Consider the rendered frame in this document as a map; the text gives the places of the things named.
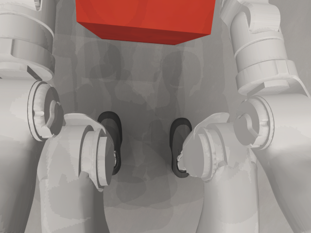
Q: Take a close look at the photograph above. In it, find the left robot upper arm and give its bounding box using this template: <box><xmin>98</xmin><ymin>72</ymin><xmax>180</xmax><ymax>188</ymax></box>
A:
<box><xmin>0</xmin><ymin>79</ymin><xmax>64</xmax><ymax>233</ymax></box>

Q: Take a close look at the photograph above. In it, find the right robot upper arm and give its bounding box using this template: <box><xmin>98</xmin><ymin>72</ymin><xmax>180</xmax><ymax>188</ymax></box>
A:
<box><xmin>233</xmin><ymin>93</ymin><xmax>311</xmax><ymax>233</ymax></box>

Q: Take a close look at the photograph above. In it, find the robot left thigh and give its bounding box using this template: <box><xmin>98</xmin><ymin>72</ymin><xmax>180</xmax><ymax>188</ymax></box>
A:
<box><xmin>39</xmin><ymin>125</ymin><xmax>113</xmax><ymax>233</ymax></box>

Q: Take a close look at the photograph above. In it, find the robot left foot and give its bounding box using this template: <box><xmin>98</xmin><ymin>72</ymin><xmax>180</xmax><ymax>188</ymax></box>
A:
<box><xmin>98</xmin><ymin>111</ymin><xmax>122</xmax><ymax>175</ymax></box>

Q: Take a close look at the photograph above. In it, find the robot left forearm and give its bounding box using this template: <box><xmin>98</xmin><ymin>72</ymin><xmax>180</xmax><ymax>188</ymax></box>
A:
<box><xmin>0</xmin><ymin>0</ymin><xmax>60</xmax><ymax>82</ymax></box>

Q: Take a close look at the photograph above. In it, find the carton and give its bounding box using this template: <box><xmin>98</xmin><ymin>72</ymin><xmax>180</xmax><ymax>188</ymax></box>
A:
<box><xmin>75</xmin><ymin>0</ymin><xmax>216</xmax><ymax>45</ymax></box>

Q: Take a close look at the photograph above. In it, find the robot right forearm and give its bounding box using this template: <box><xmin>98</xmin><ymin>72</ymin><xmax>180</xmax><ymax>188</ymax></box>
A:
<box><xmin>220</xmin><ymin>0</ymin><xmax>311</xmax><ymax>99</ymax></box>

